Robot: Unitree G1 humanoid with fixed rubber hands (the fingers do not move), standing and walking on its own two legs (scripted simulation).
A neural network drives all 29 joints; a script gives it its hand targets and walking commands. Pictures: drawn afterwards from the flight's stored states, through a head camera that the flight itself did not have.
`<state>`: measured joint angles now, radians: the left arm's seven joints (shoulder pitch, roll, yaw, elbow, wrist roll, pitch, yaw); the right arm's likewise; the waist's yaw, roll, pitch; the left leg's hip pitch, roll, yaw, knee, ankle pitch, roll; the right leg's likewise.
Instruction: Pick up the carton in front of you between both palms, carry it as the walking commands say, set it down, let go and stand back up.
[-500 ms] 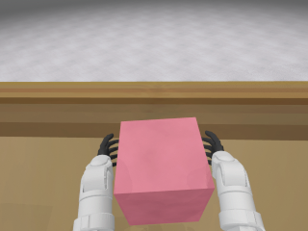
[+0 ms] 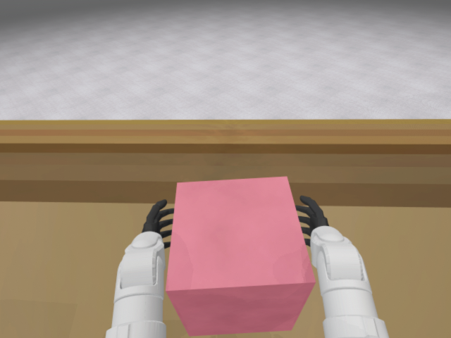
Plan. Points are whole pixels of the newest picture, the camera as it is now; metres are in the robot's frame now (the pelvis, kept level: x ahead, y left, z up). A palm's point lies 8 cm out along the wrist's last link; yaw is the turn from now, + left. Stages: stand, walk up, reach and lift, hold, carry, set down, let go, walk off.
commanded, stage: hold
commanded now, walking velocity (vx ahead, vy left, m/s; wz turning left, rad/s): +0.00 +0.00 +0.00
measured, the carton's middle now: (236, 259) +0.28 +0.00 -0.02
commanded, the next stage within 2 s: carry in 0.04 s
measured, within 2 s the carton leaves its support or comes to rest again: neither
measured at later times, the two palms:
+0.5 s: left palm (154, 183) +0.40 +0.16 +0.09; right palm (302, 180) +0.39 -0.14 +0.08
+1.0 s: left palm (153, 121) +0.69 +0.22 +0.05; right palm (255, 114) +0.69 -0.08 +0.06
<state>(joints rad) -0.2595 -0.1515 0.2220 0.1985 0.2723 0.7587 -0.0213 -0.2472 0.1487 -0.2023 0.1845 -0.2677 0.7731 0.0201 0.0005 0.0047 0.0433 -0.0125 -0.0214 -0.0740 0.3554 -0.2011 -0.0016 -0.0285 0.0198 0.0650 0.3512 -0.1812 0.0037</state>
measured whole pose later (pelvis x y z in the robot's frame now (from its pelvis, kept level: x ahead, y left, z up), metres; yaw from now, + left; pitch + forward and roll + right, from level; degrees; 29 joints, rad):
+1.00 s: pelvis +0.42 +0.06 -0.02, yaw +1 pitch +4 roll +1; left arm -0.18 -0.13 0.15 -0.32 0.10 1.20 0.09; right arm -0.19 0.14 -0.11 -0.28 -0.10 1.19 -0.09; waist -0.01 -0.04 -0.07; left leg -0.47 0.04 0.26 0.57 -0.18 0.10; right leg -0.21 -0.10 -0.07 0.98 -0.46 0.02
